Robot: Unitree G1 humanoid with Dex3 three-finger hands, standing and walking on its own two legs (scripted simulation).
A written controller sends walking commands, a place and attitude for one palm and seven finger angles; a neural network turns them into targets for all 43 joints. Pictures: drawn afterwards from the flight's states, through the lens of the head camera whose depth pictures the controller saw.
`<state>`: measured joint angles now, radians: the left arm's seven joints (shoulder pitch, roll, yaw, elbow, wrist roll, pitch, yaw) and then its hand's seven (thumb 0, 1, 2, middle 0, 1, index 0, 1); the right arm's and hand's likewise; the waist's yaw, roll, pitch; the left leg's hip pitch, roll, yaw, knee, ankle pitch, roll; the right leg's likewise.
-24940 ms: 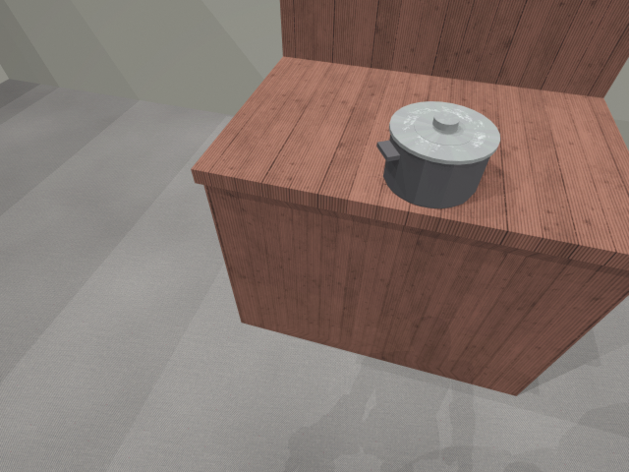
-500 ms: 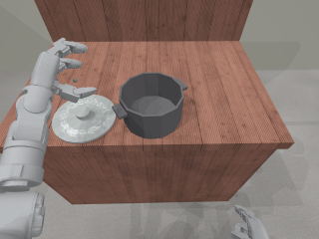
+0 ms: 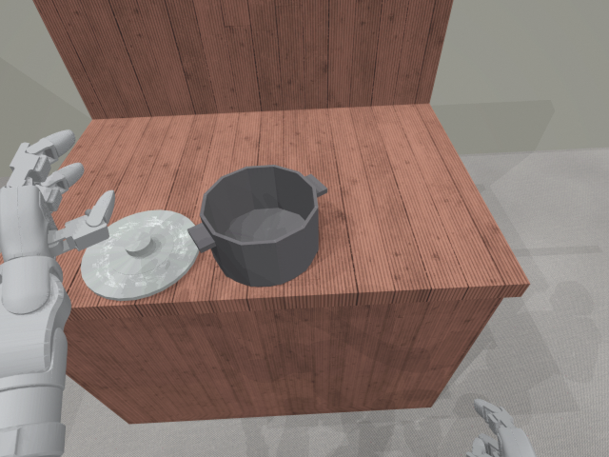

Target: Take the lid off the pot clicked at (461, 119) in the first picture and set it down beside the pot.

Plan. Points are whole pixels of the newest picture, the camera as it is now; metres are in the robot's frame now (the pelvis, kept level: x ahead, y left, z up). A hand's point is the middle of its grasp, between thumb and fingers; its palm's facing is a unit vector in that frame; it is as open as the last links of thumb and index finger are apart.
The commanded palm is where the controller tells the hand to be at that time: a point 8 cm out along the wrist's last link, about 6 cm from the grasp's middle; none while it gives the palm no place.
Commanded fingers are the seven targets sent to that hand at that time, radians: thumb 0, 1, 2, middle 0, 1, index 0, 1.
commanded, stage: draw the hand back to the body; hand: left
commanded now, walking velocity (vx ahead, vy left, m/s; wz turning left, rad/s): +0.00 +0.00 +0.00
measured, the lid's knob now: (138, 243) +0.45 +0.35 -0.02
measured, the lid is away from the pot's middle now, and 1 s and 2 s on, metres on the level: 0.23 0.23 0.23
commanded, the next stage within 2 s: step back with the hand held close in 1.12 s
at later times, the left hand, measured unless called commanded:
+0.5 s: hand (75, 266) +0.26 +0.27 +0.17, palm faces +0.44 -0.85 -0.29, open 7.5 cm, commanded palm +0.20 +0.30 +0.18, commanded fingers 0.00 0.90 0.90 -0.20 -0.30 -0.20 -0.30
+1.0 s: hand (43, 342) +0.18 +0.27 +0.16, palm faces +0.39 -0.85 -0.35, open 7.5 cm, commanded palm +0.13 +0.30 +0.17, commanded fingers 0.00 0.90 0.90 -0.20 -0.30 -0.20 -0.30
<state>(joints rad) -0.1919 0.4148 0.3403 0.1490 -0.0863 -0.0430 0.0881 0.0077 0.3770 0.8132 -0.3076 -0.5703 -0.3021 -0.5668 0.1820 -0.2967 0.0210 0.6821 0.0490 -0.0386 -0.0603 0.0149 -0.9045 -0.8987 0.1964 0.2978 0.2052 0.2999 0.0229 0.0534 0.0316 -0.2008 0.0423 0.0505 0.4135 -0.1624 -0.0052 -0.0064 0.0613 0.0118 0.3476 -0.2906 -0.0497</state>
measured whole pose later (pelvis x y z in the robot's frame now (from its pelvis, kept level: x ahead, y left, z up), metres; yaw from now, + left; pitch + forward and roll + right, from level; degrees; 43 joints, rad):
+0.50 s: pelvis +0.01 +0.00 +0.00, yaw +0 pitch -4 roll +0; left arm 0.14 0.35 0.33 -0.18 -0.11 -0.07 0.07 0.02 0.86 0.90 -0.21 -0.32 -0.21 -0.32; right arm 0.13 -0.25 0.02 0.65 0.02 -0.06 -0.06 0.01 -0.90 -0.90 0.20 0.30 0.21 0.30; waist 0.06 0.05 0.04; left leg -0.15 0.03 0.05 0.39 -0.16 -0.01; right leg 0.05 0.05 0.01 0.31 -0.29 -0.05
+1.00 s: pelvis +0.00 +0.02 +0.00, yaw +0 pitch -5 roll -1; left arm 0.49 0.33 0.29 -0.44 -0.09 -0.09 0.08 0.02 0.89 0.90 -0.21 -0.31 -0.21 -0.30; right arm 0.16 -0.23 0.03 0.64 0.00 -0.10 -0.05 0.02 -0.90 -0.90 0.20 0.30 0.21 0.30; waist 0.06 0.05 0.03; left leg -0.16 0.02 0.06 0.41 -0.17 0.02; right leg 0.05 0.03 0.01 0.31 -0.27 -0.02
